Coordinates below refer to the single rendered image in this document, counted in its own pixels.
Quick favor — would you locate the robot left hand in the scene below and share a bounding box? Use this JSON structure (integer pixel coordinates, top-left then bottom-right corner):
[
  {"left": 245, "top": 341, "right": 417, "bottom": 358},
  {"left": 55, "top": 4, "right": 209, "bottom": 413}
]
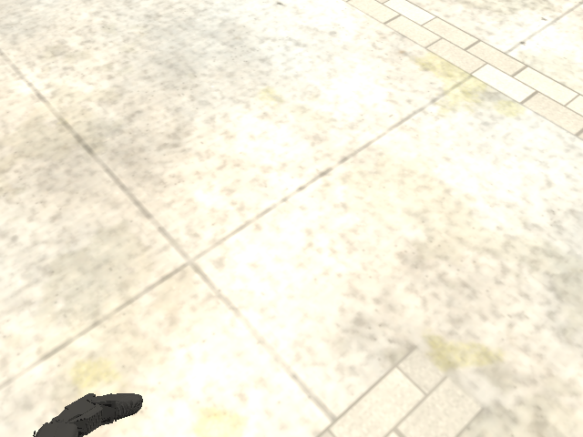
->
[{"left": 33, "top": 393, "right": 143, "bottom": 437}]

